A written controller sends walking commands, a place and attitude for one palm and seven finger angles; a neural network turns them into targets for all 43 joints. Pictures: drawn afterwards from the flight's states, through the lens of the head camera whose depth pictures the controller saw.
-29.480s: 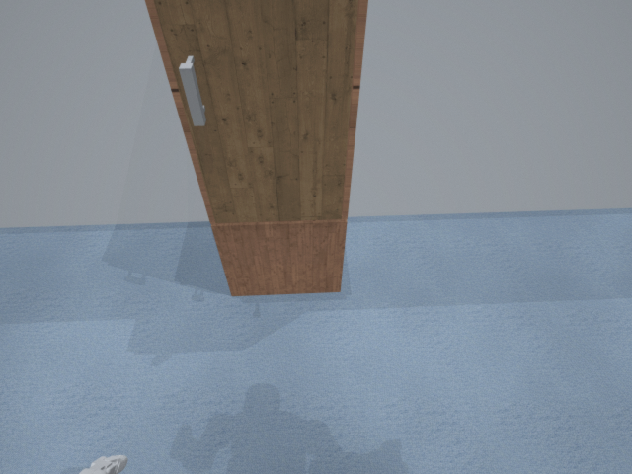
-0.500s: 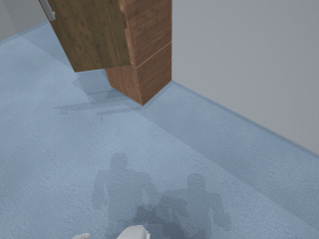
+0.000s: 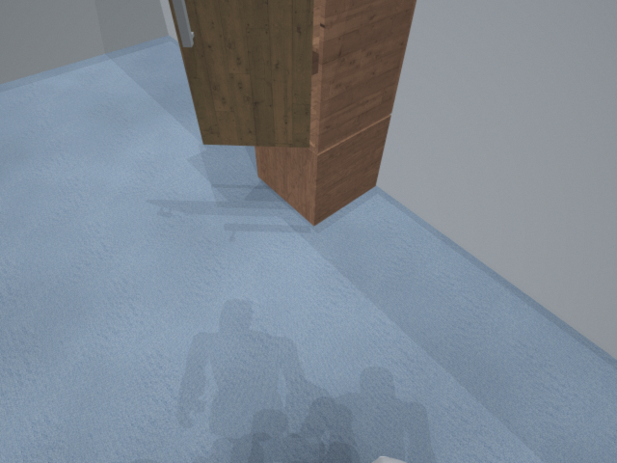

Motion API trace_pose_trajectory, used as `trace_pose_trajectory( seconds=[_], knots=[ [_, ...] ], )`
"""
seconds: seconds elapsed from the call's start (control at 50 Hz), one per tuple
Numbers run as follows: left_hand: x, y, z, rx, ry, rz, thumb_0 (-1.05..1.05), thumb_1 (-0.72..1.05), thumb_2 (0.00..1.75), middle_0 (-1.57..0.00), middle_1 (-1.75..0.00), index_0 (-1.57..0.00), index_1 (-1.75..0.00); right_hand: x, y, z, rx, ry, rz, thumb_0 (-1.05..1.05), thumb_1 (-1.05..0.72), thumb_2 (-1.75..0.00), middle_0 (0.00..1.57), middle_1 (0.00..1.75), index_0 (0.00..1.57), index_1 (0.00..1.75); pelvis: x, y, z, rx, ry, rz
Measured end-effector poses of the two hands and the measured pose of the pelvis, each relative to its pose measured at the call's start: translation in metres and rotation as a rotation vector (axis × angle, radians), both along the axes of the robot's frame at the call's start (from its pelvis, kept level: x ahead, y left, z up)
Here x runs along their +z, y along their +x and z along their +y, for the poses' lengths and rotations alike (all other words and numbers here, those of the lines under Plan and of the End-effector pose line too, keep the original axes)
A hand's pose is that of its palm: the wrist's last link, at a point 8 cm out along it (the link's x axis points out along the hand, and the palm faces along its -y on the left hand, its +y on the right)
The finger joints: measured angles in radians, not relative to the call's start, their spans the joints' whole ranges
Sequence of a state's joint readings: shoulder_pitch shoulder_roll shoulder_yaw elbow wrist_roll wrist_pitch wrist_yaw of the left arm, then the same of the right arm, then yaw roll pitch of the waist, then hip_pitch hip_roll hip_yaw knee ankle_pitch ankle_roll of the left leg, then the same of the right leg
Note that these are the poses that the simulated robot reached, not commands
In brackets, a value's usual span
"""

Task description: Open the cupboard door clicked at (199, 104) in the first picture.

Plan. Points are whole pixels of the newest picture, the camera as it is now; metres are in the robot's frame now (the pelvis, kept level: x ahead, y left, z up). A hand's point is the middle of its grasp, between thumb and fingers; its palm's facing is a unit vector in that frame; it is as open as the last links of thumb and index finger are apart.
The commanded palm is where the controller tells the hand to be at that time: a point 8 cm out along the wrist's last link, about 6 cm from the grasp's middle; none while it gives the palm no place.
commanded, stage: take the last steps up to it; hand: left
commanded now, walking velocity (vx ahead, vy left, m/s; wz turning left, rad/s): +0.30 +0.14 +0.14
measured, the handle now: (184, 17) +1.08 +0.40 +0.08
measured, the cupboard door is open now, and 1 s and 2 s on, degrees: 48 48 48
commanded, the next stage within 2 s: come to a stop and stand still in 1.24 s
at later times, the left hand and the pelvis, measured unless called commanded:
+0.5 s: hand out of the picture +0.06 +0.18 -0.17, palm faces +0.21 -0.96 -0.17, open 7.3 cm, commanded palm none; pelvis +0.15 +0.03 +0.00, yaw +6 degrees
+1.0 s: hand (187, 273) +0.46 +0.27 -0.16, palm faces +0.01 -0.97 -0.23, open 7.4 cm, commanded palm none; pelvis +0.34 +0.09 -0.01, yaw +1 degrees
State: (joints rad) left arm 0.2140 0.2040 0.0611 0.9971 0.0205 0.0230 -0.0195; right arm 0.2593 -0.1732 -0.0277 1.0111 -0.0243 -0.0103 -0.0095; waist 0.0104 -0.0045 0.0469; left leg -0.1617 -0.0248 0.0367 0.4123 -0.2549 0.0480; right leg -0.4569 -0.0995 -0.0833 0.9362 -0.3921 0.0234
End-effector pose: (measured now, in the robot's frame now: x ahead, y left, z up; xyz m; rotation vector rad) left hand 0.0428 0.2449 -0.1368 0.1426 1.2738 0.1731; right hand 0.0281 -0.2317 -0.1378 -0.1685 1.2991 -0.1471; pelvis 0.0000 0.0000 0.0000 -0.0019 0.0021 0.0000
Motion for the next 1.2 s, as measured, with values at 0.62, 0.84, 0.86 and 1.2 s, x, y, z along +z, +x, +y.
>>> trace_pose_trajectory(
  seconds=[0.62, 0.84, 0.86, 1.2],
  knots=[
    [-0.031, 0.037, 0.029, 0.205, -0.095, 0.351, 0.0, 0.91, 0.9, -0.21, -0.3, -0.2, -0.29, -0.011, 0.291, 0.084, 0.179, -0.005, -0.158, 0.01, -0.91, -0.9, 0.2, 0.3, 0.2, 0.3, -0.025, 0.194, 0.074, 0.087, 0.006, 0.004],
    [0.001, 0.272, 0.092, 0.028, 0.001, -0.039, 0.0, 0.92, 0.9, -0.2, -0.29, -0.19, -0.29, -0.003, 0.28, 0.098, 0.023, -0.001, -0.042, -0.01, -0.94, -0.9, 0.2, 0.3, 0.2, 0.3, -0.001, 0.266, 0.1, 0.032, 0.032, 0.015],
    [0.005, 0.292, 0.092, 0.012, 0.006, -0.07, 0.0, 0.92, 0.9, -0.2, -0.29, -0.19, -0.29, -0.005, 0.276, 0.098, 0.012, 0.004, -0.015, -0.01, -0.94, -0.9, 0.2, 0.3, 0.2, 0.3, -0.001, 0.274, 0.1, 0.031, 0.036, 0.015],
    [0.005, 0.404, 0.081, 0.016, 0.028, -0.044, -0.02, 0.96, 0.9, -0.21, -0.3, -0.2, -0.3, -0.009, 0.374, 0.098, -0.043, 0.052, 0.114, 0.01, -0.91, -0.9, 0.2, 0.3, 0.2, 0.3, 0.001, 0.406, 0.089, 0.028, 0.015, 0.008]
  ],
)
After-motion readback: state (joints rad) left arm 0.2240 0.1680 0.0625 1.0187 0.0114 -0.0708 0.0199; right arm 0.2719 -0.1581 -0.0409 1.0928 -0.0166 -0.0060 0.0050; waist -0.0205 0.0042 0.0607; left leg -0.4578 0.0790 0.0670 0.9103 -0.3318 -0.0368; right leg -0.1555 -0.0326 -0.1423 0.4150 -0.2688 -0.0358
